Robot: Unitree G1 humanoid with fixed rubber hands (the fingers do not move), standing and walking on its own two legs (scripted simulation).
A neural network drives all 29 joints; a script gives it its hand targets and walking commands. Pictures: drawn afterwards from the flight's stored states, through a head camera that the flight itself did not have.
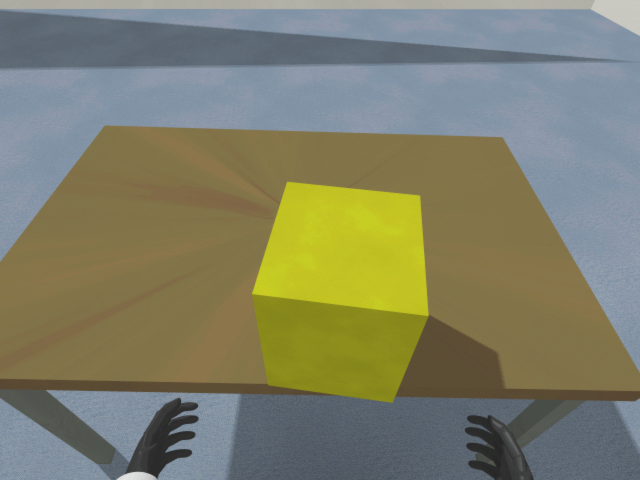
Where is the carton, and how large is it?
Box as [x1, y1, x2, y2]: [252, 182, 428, 402]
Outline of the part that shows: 287,182 252,292 268,384 392,402 428,315 419,195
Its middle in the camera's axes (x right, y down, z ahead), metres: +0.03 +0.08 +0.60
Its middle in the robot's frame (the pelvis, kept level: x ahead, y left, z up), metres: +0.39 -0.02 -0.01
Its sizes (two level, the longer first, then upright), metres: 0.210 0.200 0.250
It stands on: a table, 0.64 m high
